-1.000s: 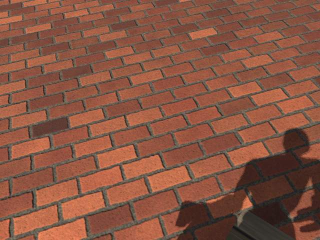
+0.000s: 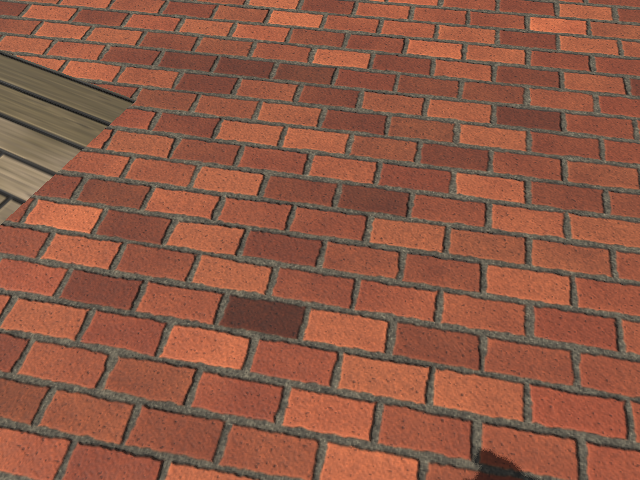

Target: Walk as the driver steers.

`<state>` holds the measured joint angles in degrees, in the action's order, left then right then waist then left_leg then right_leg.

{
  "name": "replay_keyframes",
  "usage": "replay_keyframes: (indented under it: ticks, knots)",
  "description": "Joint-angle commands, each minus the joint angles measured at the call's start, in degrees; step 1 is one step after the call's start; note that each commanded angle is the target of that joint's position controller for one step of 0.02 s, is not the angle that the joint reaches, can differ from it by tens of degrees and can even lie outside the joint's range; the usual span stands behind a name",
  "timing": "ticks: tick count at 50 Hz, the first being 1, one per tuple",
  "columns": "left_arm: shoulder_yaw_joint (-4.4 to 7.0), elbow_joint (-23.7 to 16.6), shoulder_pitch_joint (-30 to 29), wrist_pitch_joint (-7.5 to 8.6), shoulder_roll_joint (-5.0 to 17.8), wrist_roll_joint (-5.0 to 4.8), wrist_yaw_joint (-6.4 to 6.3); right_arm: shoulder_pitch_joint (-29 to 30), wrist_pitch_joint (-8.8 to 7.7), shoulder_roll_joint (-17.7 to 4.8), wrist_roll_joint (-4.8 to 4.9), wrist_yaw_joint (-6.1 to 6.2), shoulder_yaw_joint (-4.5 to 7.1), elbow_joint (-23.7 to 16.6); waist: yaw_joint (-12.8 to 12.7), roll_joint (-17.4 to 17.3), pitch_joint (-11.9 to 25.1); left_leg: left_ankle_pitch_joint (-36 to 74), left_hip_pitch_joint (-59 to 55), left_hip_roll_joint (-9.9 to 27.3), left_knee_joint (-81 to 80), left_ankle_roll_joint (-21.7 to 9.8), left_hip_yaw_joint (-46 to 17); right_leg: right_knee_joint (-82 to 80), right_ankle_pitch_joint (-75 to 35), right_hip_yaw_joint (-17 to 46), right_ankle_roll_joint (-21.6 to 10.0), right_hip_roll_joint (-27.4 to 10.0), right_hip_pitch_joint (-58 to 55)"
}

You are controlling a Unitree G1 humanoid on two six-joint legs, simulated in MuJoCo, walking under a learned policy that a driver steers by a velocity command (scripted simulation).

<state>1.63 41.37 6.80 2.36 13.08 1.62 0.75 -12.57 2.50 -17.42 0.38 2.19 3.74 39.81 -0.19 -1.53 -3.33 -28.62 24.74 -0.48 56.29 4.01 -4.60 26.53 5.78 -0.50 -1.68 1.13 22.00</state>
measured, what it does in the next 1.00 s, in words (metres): steps on the spot, turning right: left foot, then left foot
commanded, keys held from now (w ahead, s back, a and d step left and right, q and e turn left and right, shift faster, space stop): no key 0.28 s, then e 0.72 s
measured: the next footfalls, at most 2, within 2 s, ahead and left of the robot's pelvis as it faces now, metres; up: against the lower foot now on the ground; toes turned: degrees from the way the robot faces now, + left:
left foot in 0.14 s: +0.07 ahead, +0.14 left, +0.00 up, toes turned -2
left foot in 0.94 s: +0.13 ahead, +0.13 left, +0.00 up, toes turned -24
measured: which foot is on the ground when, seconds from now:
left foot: up 0.00-0.12, down 0.14-0.60, up 0.62-0.92, down 0.94-1.00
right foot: down 0.00-0.94, up 0.96-1.00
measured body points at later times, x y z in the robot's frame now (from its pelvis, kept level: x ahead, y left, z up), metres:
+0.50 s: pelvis +0.05 +0.01 -0.01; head +0.07 +0.01 +0.44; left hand +0.19 +0.28 -0.12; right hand +0.16 -0.26 -0.12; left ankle +0.03 +0.14 -0.73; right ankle +0.09 -0.10 -0.73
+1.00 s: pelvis +0.05 +0.04 +0.00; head +0.07 +0.05 +0.45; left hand +0.29 +0.26 -0.10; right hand +0.09 -0.27 -0.09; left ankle +0.09 +0.14 -0.73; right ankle +0.07 -0.09 -0.71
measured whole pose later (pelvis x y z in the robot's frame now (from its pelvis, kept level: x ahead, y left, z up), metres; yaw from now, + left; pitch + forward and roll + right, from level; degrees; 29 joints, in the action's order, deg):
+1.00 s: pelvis +0.05 +0.04 +0.00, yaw -20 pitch +1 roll +0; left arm 5.4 39.3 8.5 -2.9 17.9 -1.4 -1.7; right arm -12.1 -0.9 -15.4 -1.7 1.4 4.4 39.1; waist -0.6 2.3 -0.8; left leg -14.1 15.9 -2.3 29.1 -0.7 -3.1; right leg 42.5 23.0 12.9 0.6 8.0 26.6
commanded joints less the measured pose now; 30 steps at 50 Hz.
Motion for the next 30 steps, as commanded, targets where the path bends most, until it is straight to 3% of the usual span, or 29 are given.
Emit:
replay_keyframes:
  ticks: [1, 4, 6, 7, 8, 9, 10, 12, 15, 18, 21, 25, 26, 28, 29, 30]
  knots:
    - [2.29, -2.76, -2.36, 0.19, 8.83, -0.59, -0.25, -5.35, -0.37, -1.97, -0.52, -0.03, 0.31, -1.70, 1.18, 10.44, 10.90, 4.87, -7.48, 1.51, -11.60, -0.08, 1.71, -8.43, -13.62, 11.36, -11.23, -12.65, -7.60]
    - [2.08, -2.06, -2.77, -0.62, 9.20, -1.40, -0.32, -4.95, -0.15, -2.60, -0.53, -0.58, 0.50, -0.95, 1.83, 9.31, 10.41, 14.21, -13.63, 1.03, -22.91, -1.89, 3.03, -8.37, -0.25, 11.72, -10.33, -12.67, -5.82]
    - [1.13, -0.79, -0.99, -0.69, 7.14, -1.47, -0.11, -3.33, -0.19, -2.96, -1.63, -0.83, 0.38, -1.49, 2.03, 7.42, 7.96, 19.80, -18.91, 2.22, -30.68, -4.49, 1.33, -8.61, 12.48, 10.94, -5.71, -10.36, -0.78]
    - [0.62, -0.38, 0.03, -0.42, 5.97, -0.72, 0.17, -2.49, -0.29, -5.16, -2.22, -0.60, 0.57, -2.57, 1.10, 3.49, 7.43, 21.51, -20.47, 7.36, -32.44, -6.63, -4.23, -5.98, 17.71, 8.80, -2.43, -8.11, 1.68]
    - [0.74, -0.35, 2.29, -0.29, 5.50, -0.35, 0.30, -0.56, -0.28, -7.63, -1.83, -0.58, 1.18, -1.74, -2.44, -4.70, 5.25, 11.02, -12.27, 8.23, -32.71, -9.13, -5.63, -4.63, 17.70, 2.80, 0.42, -3.09, -1.23]
    - [0.69, 0.04, 0.28, -0.30, 5.99, 0.12, 0.18, 0.60, -0.76, -4.00, -1.83, -0.90, 0.42, -1.95, -1.09, -5.14, 4.01, 2.52, -6.57, 6.80, -34.89, -8.94, -5.02, -2.27, 13.10, 1.61, 2.01, -2.43, -6.54]
    - [0.83, 0.24, -0.27, -0.35, 6.15, -0.09, 0.09, 1.02, -1.29, -2.22, -2.28, -1.03, -0.20, -1.72, -1.06, -5.02, 2.76, 0.52, -4.51, 5.89, -35.58, -7.54, -4.31, -1.66, 10.67, 1.79, 2.00, -2.48, -8.00]
    - [0.99, 1.37, 0.74, -0.56, 6.68, -0.35, -0.33, 1.21, -2.31, -2.70, -1.95, -1.06, -0.11, -1.57, -1.01, -3.99, 1.76, 6.31, -5.00, 4.84, -34.08, -5.63, -3.07, -1.19, 8.24, 2.42, 0.78, -3.09, -7.88]
    - [0.88, 2.66, 1.36, -0.38, 6.16, -0.69, -0.27, -1.08, -3.02, -2.72, -1.42, -0.73, -0.11, -0.81, -0.34, -1.41, 3.21, 13.84, -9.03, 4.36, -31.29, -5.24, -1.81, -1.01, 4.93, 3.02, 0.04, -3.38, -6.77]
    - [1.52, 2.19, -0.67, -0.58, 8.09, -1.69, -0.21, -1.88, -2.73, -4.98, -1.17, 0.12, 0.92, -1.22, 0.81, -0.65, 3.15, 17.60, -11.94, 4.42, -29.42, -5.94, -0.79, 1.88, 0.78, 3.44, -0.48, -2.57, -2.91]
    - [2.17, 1.33, -1.00, -1.11, 8.51, -2.27, -0.23, -3.56, -2.01, -6.24, -0.96, 1.12, 1.94, -1.68, 1.38, -1.94, 4.33, 22.90, -13.62, 7.50, -29.40, -8.24, -2.24, 7.15, -1.98, 3.33, -0.57, -1.28, 0.19]
    - [2.84, 0.48, 0.89, -2.28, 8.09, -2.18, 0.26, -1.97, -1.58, -6.38, -0.60, 2.09, 2.70, -2.94, 0.50, -5.46, 6.09, 30.77, -14.78, 14.45, -28.97, -11.89, -5.45, 13.49, 2.29, 2.15, -0.35, -1.01, 2.93]
    - [3.11, 0.32, 1.60, -2.51, 8.39, -2.11, 0.45, -1.19, -1.60, -6.37, -0.50, 2.27, 2.80, -3.32, 0.25, -4.94, 6.13, 30.85, -14.08, 14.87, -28.31, -11.91, -4.69, 14.39, 2.00, 2.27, -0.80, -1.29, 2.74]
    - [3.68, 0.03, 2.74, -2.86, 9.18, -2.21, 0.62, -0.47, -1.67, -6.42, -0.66, 2.56, 3.08, -3.78, -0.10, -2.01, 6.42, 27.84, -11.67, 12.70, -24.95, -9.68, -0.66, 12.35, -4.39, 4.09, -2.36, -1.68, 0.28]
    - [4.29, -0.20, 3.12, -2.99, 10.90, -2.12, 0.37, -0.71, -1.71, -5.89, -0.85, 2.65, 3.14, -4.01, 0.33, 2.42, 6.69, 23.80, -9.69, 8.99, -20.56, -7.11, 3.54, 8.42, -9.78, 8.70, -4.17, -3.28, -1.47]
    - [4.95, -0.64, 4.46, -2.93, 13.29, -1.87, 0.04, 0.66, -1.68, -4.42, -0.96, 2.61, 2.87, -4.81, -0.33, 9.55, 7.35, 16.32, -3.79, 2.12, -11.00, -2.87, 8.49, 1.55, -13.49, 19.94, -8.84, -7.89, -6.07]
Keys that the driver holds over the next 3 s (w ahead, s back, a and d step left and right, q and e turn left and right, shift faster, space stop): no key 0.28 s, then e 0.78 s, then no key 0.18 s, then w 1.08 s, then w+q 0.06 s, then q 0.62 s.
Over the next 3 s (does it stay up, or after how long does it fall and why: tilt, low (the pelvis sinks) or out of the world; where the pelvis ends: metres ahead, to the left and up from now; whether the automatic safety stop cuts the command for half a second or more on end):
stays up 0.66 -0.25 0.00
